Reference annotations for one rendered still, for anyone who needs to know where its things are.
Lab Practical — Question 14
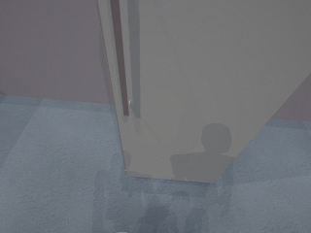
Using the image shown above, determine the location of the handle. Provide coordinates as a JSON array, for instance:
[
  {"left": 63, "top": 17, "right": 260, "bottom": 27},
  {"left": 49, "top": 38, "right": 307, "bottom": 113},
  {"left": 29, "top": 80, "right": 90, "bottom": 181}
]
[{"left": 110, "top": 0, "right": 131, "bottom": 117}]

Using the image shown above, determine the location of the fridge door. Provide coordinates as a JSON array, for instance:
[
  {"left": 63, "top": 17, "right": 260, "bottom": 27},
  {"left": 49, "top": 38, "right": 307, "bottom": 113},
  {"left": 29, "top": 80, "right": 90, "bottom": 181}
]
[{"left": 97, "top": 0, "right": 311, "bottom": 183}]

